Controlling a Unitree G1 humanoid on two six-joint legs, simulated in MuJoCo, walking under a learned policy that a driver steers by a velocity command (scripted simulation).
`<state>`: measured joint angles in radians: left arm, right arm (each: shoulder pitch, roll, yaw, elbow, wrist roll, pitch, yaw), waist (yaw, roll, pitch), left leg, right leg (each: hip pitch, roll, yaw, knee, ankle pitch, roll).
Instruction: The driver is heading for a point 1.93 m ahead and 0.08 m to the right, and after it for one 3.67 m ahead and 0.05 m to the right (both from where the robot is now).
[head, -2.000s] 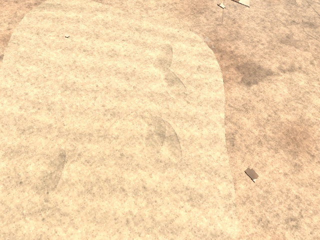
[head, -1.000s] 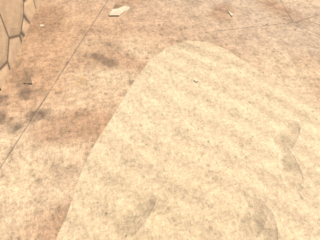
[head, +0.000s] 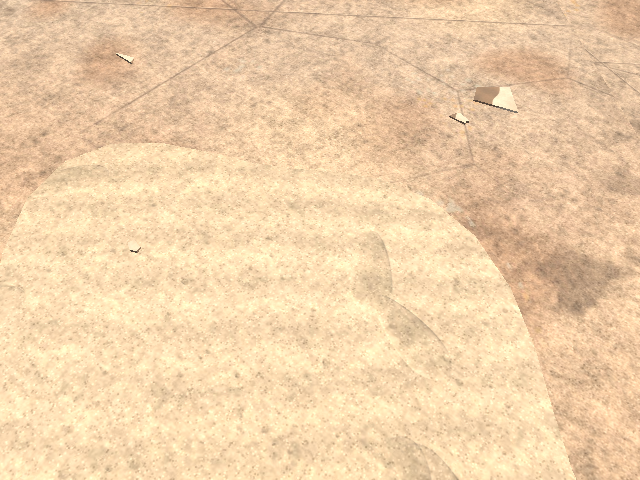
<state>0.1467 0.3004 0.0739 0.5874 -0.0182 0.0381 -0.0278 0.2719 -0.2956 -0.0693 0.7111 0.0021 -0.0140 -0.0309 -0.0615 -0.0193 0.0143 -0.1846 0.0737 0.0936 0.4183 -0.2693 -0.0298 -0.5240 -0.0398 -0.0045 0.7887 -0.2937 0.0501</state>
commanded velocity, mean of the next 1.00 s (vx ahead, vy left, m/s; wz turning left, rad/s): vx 0.22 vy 0.00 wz -0.30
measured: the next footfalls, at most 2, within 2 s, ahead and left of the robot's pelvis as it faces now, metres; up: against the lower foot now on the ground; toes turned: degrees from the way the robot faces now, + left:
right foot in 0.08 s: +0.10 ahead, -0.13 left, +0.00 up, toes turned -4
left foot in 0.52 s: +0.16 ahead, +0.08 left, +0.00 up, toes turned -17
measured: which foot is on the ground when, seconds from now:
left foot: down 0.00-0.08, up 0.10-0.50, down 0.52-0.94, up 0.96-1.00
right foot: up 0.00-0.06, down 0.08-0.52, up 0.54-0.90, down 0.92-1.00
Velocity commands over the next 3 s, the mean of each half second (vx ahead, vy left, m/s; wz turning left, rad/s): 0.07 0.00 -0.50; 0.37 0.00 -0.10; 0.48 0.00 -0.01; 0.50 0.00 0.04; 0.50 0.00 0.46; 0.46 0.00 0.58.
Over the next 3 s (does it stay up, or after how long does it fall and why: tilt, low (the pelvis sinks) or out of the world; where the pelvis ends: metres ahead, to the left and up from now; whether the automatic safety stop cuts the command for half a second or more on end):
stays up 1.33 -0.27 -0.02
